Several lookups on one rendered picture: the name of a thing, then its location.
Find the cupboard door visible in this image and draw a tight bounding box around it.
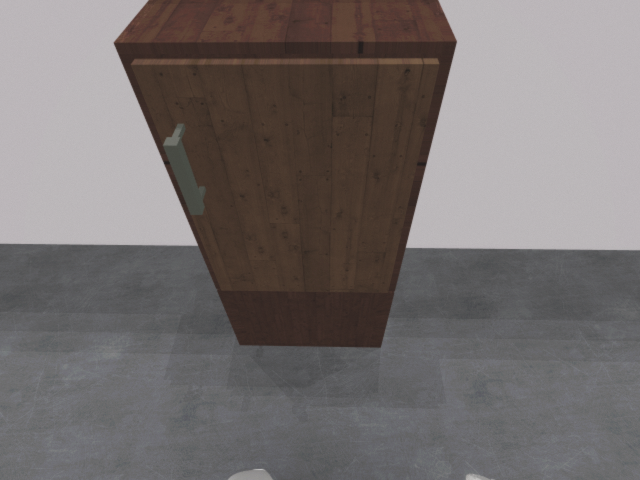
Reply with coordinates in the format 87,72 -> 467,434
131,58 -> 440,293

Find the handle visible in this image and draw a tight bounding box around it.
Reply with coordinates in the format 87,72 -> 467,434
163,124 -> 206,215

